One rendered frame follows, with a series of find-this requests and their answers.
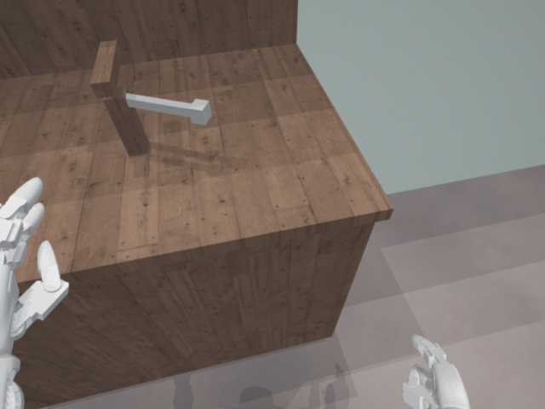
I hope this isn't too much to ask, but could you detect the tap lever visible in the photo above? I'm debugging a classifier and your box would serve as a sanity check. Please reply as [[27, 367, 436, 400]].
[[125, 93, 212, 125]]

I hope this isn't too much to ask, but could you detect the left robot forearm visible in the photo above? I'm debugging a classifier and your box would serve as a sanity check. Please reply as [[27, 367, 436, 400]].
[[0, 354, 25, 409]]

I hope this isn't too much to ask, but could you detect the robot right hand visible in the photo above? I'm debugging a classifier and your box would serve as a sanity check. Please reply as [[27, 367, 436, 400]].
[[403, 335, 470, 409]]

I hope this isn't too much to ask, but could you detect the counter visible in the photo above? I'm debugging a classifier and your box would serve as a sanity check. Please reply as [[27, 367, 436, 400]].
[[0, 0, 394, 409]]

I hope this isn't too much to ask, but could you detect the robot left hand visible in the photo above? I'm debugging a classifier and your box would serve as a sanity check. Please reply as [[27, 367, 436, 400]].
[[0, 177, 69, 354]]

